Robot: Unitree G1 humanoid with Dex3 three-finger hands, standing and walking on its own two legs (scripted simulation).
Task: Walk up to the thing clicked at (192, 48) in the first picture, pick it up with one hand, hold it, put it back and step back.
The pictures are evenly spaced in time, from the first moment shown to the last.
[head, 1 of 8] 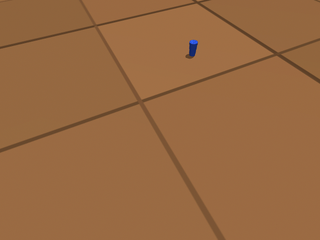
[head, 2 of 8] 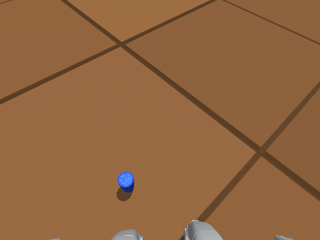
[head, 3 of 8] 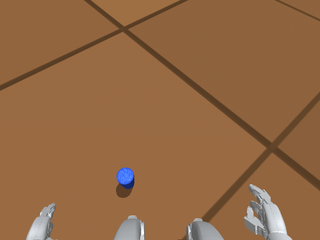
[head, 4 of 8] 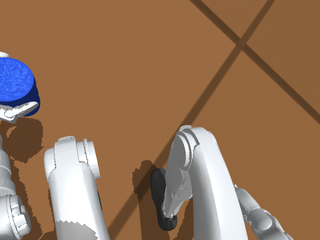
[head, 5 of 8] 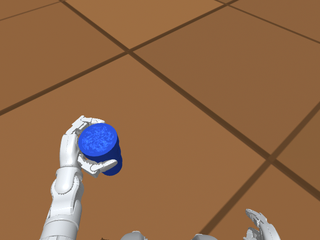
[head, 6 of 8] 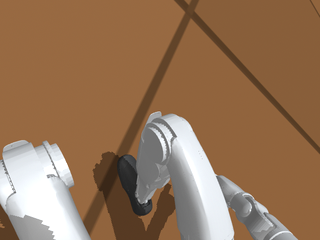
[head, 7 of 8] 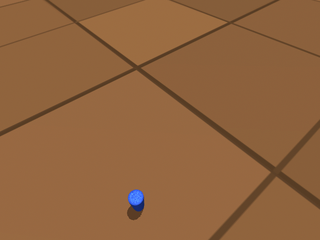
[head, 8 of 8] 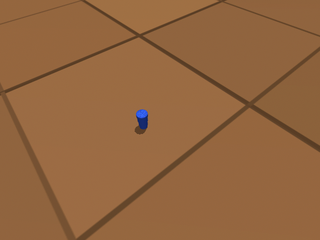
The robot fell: no
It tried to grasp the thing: yes
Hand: left
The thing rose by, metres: 0.68
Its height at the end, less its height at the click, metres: +0.00
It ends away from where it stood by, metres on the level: 0.01
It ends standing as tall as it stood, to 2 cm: yes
